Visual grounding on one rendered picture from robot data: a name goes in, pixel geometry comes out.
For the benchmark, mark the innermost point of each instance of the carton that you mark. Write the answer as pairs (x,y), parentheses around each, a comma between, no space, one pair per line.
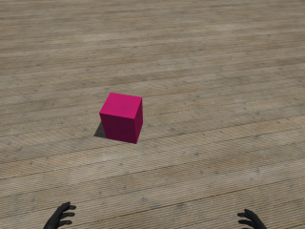
(122,117)

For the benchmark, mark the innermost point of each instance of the left robot hand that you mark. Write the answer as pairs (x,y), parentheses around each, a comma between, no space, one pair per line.
(55,220)

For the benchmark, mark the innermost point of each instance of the right robot hand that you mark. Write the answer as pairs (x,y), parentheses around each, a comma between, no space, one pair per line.
(254,221)

